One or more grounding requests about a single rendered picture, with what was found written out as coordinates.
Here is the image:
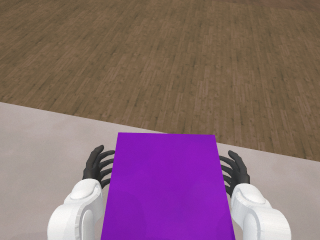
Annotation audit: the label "left robot forearm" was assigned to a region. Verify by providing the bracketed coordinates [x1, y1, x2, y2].
[47, 178, 104, 240]

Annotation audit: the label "robot left hand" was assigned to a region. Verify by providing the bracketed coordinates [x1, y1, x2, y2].
[82, 145, 115, 189]

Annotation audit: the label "carton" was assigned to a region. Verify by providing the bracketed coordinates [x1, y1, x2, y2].
[100, 132, 236, 240]

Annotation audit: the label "robot right hand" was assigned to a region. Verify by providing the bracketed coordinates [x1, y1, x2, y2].
[219, 150, 250, 198]

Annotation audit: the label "right robot forearm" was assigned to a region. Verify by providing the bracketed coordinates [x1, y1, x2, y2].
[230, 183, 292, 240]

